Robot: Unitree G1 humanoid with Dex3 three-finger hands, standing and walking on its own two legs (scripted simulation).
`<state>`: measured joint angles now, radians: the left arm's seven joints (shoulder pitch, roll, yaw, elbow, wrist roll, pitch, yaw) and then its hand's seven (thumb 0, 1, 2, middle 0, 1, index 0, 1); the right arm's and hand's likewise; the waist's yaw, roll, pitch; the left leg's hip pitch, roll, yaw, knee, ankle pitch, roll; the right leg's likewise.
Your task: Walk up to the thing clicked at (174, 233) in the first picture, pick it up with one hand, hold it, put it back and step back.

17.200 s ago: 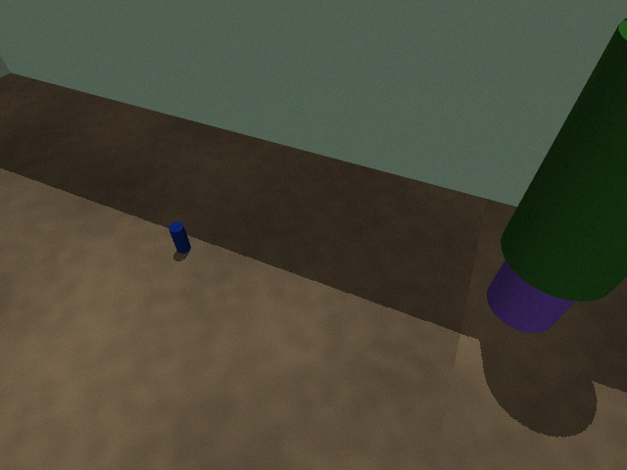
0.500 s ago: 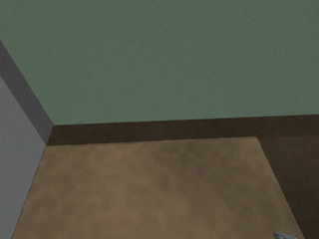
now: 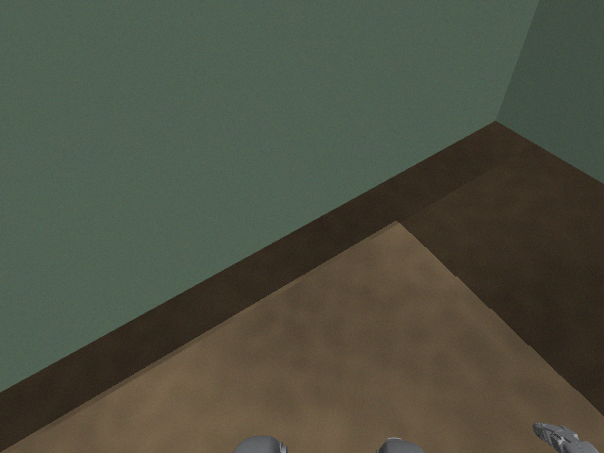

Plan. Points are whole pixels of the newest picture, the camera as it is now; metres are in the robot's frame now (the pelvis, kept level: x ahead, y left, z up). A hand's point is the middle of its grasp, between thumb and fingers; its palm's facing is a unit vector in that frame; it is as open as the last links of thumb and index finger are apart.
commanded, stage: walk up
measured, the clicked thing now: out of the picture -0.61 -1.20 -0.68
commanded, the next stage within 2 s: none
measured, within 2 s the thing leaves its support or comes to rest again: neither
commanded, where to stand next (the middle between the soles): +0.14 +0.08 m, yaw -52 degrees
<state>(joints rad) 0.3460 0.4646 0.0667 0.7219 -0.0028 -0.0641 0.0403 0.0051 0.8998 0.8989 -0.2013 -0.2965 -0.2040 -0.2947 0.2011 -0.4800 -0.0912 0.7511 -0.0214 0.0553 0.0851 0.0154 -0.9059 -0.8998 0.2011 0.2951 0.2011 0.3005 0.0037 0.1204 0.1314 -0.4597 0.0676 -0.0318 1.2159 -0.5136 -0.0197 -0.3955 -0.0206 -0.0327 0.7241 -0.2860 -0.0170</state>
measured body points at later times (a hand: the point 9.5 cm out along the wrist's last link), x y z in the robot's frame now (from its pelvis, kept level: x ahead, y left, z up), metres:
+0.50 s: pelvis +0.09 +0.15 -0.01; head +0.15 +0.14 +0.44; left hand +0.32 +0.42 -0.12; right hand +0.04 -0.18 -0.10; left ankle +0.22 +0.25 -0.71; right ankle +0.04 +0.03 -0.67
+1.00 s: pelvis +0.08 +0.15 -0.01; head +0.09 +0.14 +0.44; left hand +0.36 +0.35 -0.12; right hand -0.11 -0.13 -0.11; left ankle +0.19 +0.21 -0.71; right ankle +0.01 +0.05 -0.70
